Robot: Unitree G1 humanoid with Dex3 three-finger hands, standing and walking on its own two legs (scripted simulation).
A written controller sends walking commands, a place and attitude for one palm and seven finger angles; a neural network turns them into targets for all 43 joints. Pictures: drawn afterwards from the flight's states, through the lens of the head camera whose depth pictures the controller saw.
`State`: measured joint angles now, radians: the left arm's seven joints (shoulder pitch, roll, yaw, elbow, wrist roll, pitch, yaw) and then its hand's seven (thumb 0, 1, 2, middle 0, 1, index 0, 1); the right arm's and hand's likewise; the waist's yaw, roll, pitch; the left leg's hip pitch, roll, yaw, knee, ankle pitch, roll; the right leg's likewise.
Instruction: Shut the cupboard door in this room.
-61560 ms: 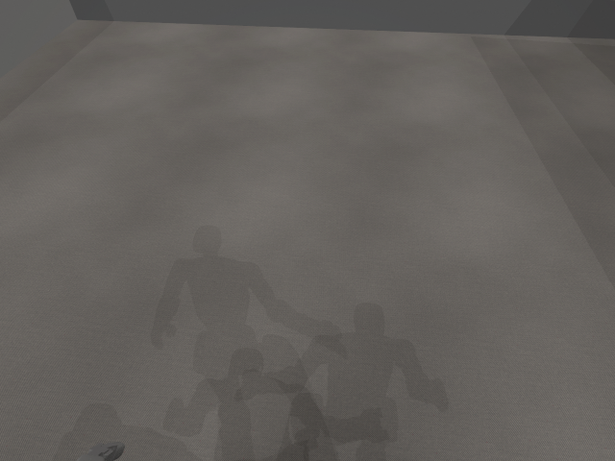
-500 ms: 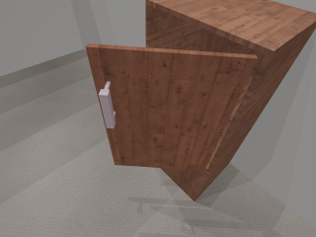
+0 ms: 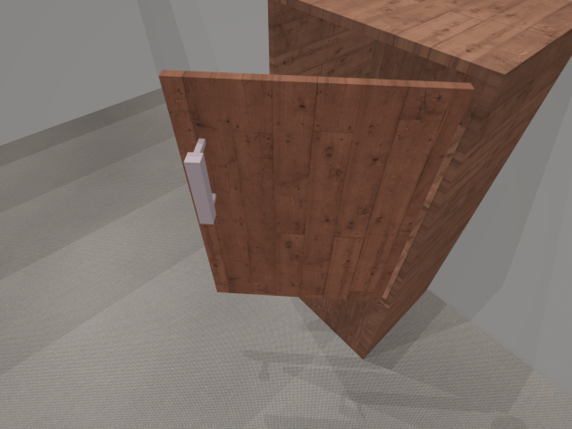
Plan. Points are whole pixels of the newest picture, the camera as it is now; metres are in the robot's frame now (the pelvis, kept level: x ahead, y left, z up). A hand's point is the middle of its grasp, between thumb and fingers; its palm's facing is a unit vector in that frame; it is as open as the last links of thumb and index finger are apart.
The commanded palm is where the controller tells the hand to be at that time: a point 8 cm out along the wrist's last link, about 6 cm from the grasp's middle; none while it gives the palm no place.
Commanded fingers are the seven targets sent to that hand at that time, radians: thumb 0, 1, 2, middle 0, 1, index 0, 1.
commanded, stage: look again from close up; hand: left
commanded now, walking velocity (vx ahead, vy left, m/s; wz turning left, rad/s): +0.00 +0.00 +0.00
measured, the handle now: (204, 182) +0.47 +0.16 +0.08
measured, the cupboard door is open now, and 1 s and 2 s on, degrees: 44 44 44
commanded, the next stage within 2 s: raise the hand and make a fist in 0.38 s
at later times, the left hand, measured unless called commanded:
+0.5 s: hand out of the picture +0.04 +0.16 -0.17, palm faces -0.02 -0.98 -0.20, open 7.3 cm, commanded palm +0.12 +0.21 -0.06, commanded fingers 0.00 0.90 0.90 -0.22 -0.32 -0.22 -0.32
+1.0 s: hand (176, 403) +0.17 +0.16 -0.03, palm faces +0.11 -0.99 -0.04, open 5.7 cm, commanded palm +0.16 +0.21 -0.01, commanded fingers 0.00 0.90 0.90 -0.68 -0.82 -0.68 -0.82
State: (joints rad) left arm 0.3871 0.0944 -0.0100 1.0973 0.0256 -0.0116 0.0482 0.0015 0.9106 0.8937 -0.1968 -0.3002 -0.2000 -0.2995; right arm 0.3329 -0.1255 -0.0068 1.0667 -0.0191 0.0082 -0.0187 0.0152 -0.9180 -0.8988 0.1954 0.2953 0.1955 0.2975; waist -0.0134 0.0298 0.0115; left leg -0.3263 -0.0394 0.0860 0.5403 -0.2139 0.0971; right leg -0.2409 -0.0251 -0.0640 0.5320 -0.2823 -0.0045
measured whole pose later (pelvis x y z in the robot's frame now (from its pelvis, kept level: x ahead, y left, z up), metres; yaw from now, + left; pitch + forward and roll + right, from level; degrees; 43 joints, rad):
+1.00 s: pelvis +0.01 -0.06 -0.08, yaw +3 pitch +12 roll -2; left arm 0.53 0.23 0.19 -0.02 -0.32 -0.49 -0.33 0.02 0.90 0.89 -0.50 -0.63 -0.50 -0.63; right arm 0.16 -0.27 -0.03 0.51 0.03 -0.27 -0.06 0.02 -0.91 -0.90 0.19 0.30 0.19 0.30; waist 0.06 0.01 -0.13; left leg -0.88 0.02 -0.02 1.16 -0.48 0.01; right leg -0.77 0.03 -0.15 1.13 -0.56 -0.08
